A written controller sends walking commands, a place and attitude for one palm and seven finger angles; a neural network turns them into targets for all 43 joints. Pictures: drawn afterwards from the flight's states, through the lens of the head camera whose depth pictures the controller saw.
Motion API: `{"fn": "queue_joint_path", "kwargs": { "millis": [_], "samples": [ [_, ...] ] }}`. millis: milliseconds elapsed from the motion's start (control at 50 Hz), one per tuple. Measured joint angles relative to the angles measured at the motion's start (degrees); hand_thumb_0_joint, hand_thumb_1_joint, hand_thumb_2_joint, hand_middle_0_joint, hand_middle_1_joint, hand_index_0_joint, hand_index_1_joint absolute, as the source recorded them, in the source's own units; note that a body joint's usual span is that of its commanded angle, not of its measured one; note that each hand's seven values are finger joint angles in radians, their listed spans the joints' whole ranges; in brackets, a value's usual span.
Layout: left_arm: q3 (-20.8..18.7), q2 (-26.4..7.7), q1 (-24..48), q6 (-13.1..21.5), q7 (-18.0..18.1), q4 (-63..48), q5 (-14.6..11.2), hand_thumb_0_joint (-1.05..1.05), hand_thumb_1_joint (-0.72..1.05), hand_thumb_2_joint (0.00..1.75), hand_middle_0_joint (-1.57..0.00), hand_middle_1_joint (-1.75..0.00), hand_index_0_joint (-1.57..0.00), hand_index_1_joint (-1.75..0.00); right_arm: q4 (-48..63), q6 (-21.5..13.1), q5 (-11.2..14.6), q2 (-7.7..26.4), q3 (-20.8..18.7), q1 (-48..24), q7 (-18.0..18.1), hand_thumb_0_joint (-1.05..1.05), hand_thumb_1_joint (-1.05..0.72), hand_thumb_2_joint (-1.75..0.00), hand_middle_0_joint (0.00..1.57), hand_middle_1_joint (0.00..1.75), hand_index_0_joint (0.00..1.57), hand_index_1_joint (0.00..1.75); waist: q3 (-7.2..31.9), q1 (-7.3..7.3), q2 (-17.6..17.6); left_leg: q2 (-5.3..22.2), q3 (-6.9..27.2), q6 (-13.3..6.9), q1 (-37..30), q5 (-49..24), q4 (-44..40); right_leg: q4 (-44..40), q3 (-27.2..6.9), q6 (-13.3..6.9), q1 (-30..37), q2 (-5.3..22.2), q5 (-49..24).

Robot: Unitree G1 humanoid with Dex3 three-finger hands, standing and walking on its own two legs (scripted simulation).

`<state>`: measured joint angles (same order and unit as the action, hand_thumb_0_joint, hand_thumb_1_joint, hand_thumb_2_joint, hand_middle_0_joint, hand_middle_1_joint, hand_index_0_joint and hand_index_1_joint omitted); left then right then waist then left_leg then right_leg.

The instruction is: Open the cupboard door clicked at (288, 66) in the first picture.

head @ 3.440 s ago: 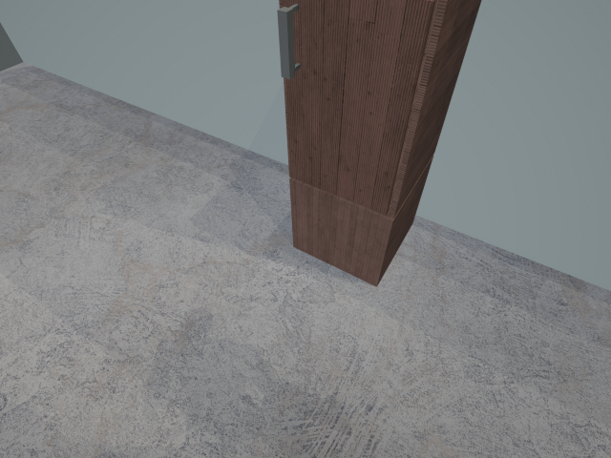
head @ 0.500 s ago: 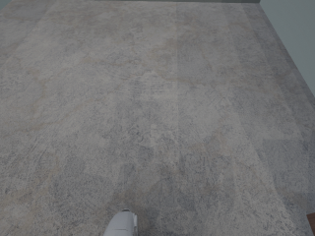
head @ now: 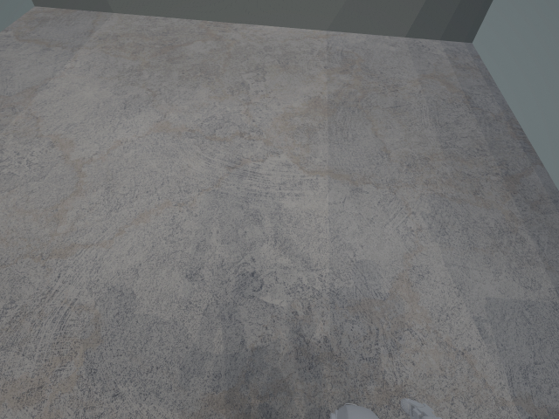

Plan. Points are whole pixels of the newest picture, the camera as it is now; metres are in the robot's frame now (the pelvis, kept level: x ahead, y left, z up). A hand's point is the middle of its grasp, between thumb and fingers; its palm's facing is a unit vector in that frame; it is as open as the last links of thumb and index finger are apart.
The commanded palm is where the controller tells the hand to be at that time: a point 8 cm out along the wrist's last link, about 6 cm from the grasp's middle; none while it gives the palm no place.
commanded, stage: turn to face it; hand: left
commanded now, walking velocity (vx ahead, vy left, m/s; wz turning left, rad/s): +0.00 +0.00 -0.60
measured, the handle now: out of the picture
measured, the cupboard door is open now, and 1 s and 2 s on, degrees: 0 0 0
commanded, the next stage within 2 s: none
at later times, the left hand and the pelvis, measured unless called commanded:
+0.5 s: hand (210, 404) +0.16 +0.13 -0.16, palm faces -0.27 -0.93 -0.25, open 7.4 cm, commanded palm none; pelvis +0.03 -0.04 +0.00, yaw -17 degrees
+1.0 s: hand (218, 346) +0.25 +0.13 -0.16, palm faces -0.53 -0.81 -0.23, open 7.4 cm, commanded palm none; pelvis +0.05 +0.00 +0.00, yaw -36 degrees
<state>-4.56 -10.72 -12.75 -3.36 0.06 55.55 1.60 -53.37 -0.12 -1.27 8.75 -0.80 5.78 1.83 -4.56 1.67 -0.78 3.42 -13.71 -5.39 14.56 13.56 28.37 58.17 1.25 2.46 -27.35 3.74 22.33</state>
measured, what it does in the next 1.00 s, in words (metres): steps on the spot, turning right: right foot, then left foot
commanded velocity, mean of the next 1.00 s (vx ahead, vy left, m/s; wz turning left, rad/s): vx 0.00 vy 0.00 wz -0.60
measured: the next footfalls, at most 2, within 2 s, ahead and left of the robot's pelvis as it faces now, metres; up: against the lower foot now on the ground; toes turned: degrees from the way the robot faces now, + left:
right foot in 0.24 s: +0.04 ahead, -0.14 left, +0.00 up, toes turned -16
left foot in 0.68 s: +0.15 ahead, +0.08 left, +0.00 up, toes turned -21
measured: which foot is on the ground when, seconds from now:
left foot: down 0.00-0.26, up 0.28-0.66, down 0.68-1.00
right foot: up 0.00-0.22, down 0.24-0.68, up 0.70-1.00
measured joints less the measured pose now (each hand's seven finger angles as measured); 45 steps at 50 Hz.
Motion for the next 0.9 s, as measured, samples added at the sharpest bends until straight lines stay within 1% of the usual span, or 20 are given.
{"fn": "queue_joint_path", "kwargs": {
  "millis": [80,160,200,240,260,280,320,360,400,480,580,640,680,700,720,740,760,800,840,900],
  "samples": [
    [-0.74,-0.28,0.85,-0.69,-0.68,-0.94,0.24,0.0,0.91,0.9,-0.19,-0.3,-0.2,-0.29,-0.61,0.54,-0.48,1.27,-0.86,1.55,-0.19,-0.01,-0.93,-0.89,0.21,0.3,0.2,0.3,0.51,-0.8,-0.32,1.34,-2.64,0.69,-1.13,1.15,0.05,-4.9,1.94,0.17,1.66,-0.33,-0.88],
    [-0.77,-0.31,1.81,-0.63,-1.01,-2.07,0.27,0.0,0.91,0.9,-0.19,-0.3,-0.2,-0.29,-1.55,0.93,-0.62,3.01,-1.79,3.54,-0.28,-0.01,-0.92,-0.89,0.21,0.3,0.2,0.3,0.3,-1.6,-0.81,2.96,-5.35,1.78,-1.3,3.09,2.13,-10.68,3.53,-0.35,4.98,-1.03,-0.19],
    [-0.6,-0.25,2.15,-0.36,-1.11,-2.7,0.27,0.0,0.91,0.9,-0.19,-0.3,-0.2,-0.29,-1.98,1.19,-0.58,3.99,-2.28,4.61,-0.35,0.0,-0.92,-0.89,0.21,0.3,0.2,0.3,0.15,-2.0,-1.23,4.02,-6.66,2.56,-1.06,4.49,4.16,-14.88,4.24,-0.93,7.42,-1.52,-1.4],
    [-0.36,-0.44,2.07,0.23,-1.26,-3.53,0.29,0.0,0.91,0.9,-0.19,-0.3,-0.2,-0.29,-2.32,1.54,-0.33,4.9,-2.7,5.91,-0.5,0.0,-0.92,-0.9,0.21,0.3,0.2,0.3,0.38,-2.14,-1.34,5.2,-7.93,3.6,-0.24,6.56,7.57,-21.62,4.56,-1.98,10.81,-1.97,-5.61],
    [-0.24,-0.46,2.06,0.81,-1.15,-3.71,0.48,0.0,0.91,0.9,-0.19,-0.3,-0.2,-0.29,-2.52,1.9,-0.08,5.38,-2.97,6.36,-0.59,0.0,-0.91,-0.9,0.21,0.3,0.2,0.3,0.58,-2.03,-1.65,6.02,-7.47,4.46,0.98,7.57,10.43,-23.01,4.19,-3.02,11.46,-2.63,-3.0],
    [0.02,-0.23,2.25,1.33,-0.94,-3.69,0.49,0.0,0.91,0.9,-0.19,-0.3,-0.2,-0.29,-2.68,2.51,0.1,5.94,-3.23,6.39,-0.61,0.0,-0.91,-0.9,0.21,0.29,0.2,0.3,0.38,-1.97,-2.29,6.01,-4.36,5.63,2.99,11.29,15.01,-22.34,3.76,-3.92,10.9,-3.43,-1.8],
    [0.55,0.06,2.24,1.8,-0.41,-3.98,0.3,0.0,0.91,0.9,-0.19,-0.3,-0.2,-0.29,-2.6,3.69,0.31,6.55,-3.47,6.29,-0.45,0.01,-0.91,-0.9,0.2,0.29,0.2,0.3,-0.12,-2.18,-2.56,3.88,2.9,7.07,7.67,15.83,26.06,-22.51,2.81,-4.94,10.59,-4.11,-2.51],
    [0.71,0.13,1.9,1.86,0.16,-4.14,0.03,0.0,0.91,0.9,-0.2,-0.3,-0.2,-0.29,-2.3,4.1,0.34,6.51,-3.41,5.92,-0.42,0.01,-0.92,-0.9,0.2,0.29,0.19,0.3,-0.44,-2.31,-2.05,2.17,7.48,8.28,11.31,14.3,33.74,-24.82,1.55,-5.15,11.17,-4.56,-4.43],
    [0.83,0.04,1.58,1.78,0.38,-3.99,-0.21,0.0,0.91,0.9,-0.2,-0.3,-0.2,-0.29,-1.73,3.92,0.32,6.16,-3.24,5.55,-0.59,0.01,-0.92,-0.9,0.2,0.29,0.19,0.3,-0.5,-2.48,-1.37,1.59,9.97,9.29,13.43,11.33,36.36,-27.5,0.24,-5.28,11.93,-4.97,-6.02],
    [1.05,-0.08,1.15,1.91,0.15,-3.68,-0.32,0.0,0.91,0.9,-0.2,-0.3,-0.2,-0.29,-0.47,3.53,0.31,5.21,-2.86,4.81,-0.7,0.01,-0.91,-0.9,0.2,0.29,0.19,0.3,-0.2,-2.55,-0.33,1.29,12.63,10.57,14.37,8.82,33.55,-30.71,-2.05,-5.12,12.78,-5.52,-7.92],
    [0.92,-0.26,1.0,1.72,-0.22,-3.83,-0.01,0.01,0.91,0.9,-0.2,-0.3,-0.21,-0.29,0.67,3.3,0.65,4.12,-2.34,3.11,-0.6,0.01,-0.91,-0.9,0.2,0.29,0.19,0.3,-0.07,-1.49,0.64,0.38,13.13,10.95,11.99,10.04,24.98,-30.7,-5.0,-4.27,12.62,-6.05,-8.17],
    [0.46,-0.95,0.89,1.2,-0.27,-3.88,0.16,0.01,0.91,0.9,-0.2,-0.3,-0.21,-0.3,1.65,2.68,1.01,3.32,-1.91,2.03,-0.56,0.01,-0.91,-0.9,0.2,0.29,0.2,0.3,0.1,-0.7,1.83,-0.95,12.71,10.43,8.41,9.3,15.7,-28.68,-7.24,-3.22,11.49,-6.25,-7.36],
    [0.17,-1.46,0.55,0.64,-0.27,-3.86,-0.11,0.01,0.91,0.9,-0.2,-0.3,-0.21,-0.3,2.58,1.77,1.12,3.16,-1.49,1.88,-0.56,0.01,-0.91,-0.9,0.2,0.29,0.2,0.3,0.7,-0.62,1.95,-1.2,12.34,9.85,4.35,4.27,5.91,-26.04,-8.52,-2.2,10.05,-7.04,-6.11],
    [0.01,-1.82,0.64,0.25,-0.33,-3.8,-0.39,0.01,0.91,0.9,-0.2,-0.3,-0.21,-0.3,2.89,1.12,0.88,3.05,-1.35,1.91,-0.48,0.01,-0.91,-0.9,0.2,0.29,0.2,0.3,0.9,-0.81,2.01,-0.99,11.8,7.81,3.98,0.67,4.26,-23.43,-8.69,-2.13,8.84,-7.33,-4.06],
    [-0.19,-2.42,1.08,-0.16,-0.39,-3.57,-0.51,0.01,0.91,0.9,-0.2,-0.3,-0.21,-0.29,3.06,0.77,0.56,2.65,-1.07,1.84,-0.36,0.01,-0.91,-0.9,0.2,0.29,0.2,0.3,0.55,-0.73,2.69,-1.04,10.89,6.29,4.11,0.93,5.45,-18.66,-8.36,-1.92,7.26,-7.14,0.6],
    [-0.42,-2.99,1.36,-0.52,-0.5,-3.55,-0.49,0.01,0.91,0.9,-0.2,-0.3,-0.21,-0.29,3.37,0.7,0.21,2.3,-0.67,1.96,-0.34,0.01,-0.91,-0.9,0.21,0.29,0.2,0.3,0.22,-0.59,3.15,-0.78,10.0,5.31,3.82,2.13,6.2,-12.71,-7.41,-1.67,5.44,-7.02,4.36],
    [-0.72,-3.51,1.53,-0.74,-0.71,-3.57,-0.31,0.01,0.91,0.9,-0.2,-0.3,-0.2,-0.29,3.6,0.62,-0.09,1.97,-0.29,2.31,-0.32,0.01,-0.91,-0.9,0.21,0.29,0.2,0.3,0.12,-0.49,3.44,-0.38,9.2,4.81,3.23,3.02,6.05,-6.87,-6.33,-1.32,3.65,-6.89,5.99],
    [-1.22,-4.31,1.92,-1.02,-1.3,-3.66,-0.03,0.01,0.91,0.9,-0.2,-0.3,-0.2,-0.29,3.89,0.63,-0.38,1.63,0.21,3.27,-0.18,0.01,-0.91,-0.89,0.21,0.3,0.2,0.3,0.16,-0.52,3.34,0.57,8.16,4.63,1.87,3.19,4.34,2.01,-3.91,-0.52,0.98,-6.21,6.01],
    [-1.54,-4.77,2.39,-1.24,-1.78,-4.05,-0.02,0.01,0.91,0.9,-0.2,-0.3,-0.2,-0.29,3.93,0.76,-0.54,1.62,0.34,4.04,0.01,0.01,-0.91,-0.89,0.21,0.3,0.2,0.3,-0.04,-0.5,2.84,1.5,7.17,4.85,0.56,2.18,2.22,6.2,-2.26,0.25,-0.24,-5.2,4.5],
    [-1.66,-4.92,2.85,-1.42,-2.18,-4.63,-0.15,0.01,0.91,0.9,-0.19,-0.3,-0.2,-0.29,3.55,0.81,-0.5,2.04,0.04,4.89,0.16,0.01,-0.91,-0.89,0.21,0.3,0.2,0.3,-0.37,-0.62,1.76,2.87,5.34,4.9,-0.8,1.3,0.32,5.31,-0.75,0.93,-0.01,-3.67,3.31]
  ]
}}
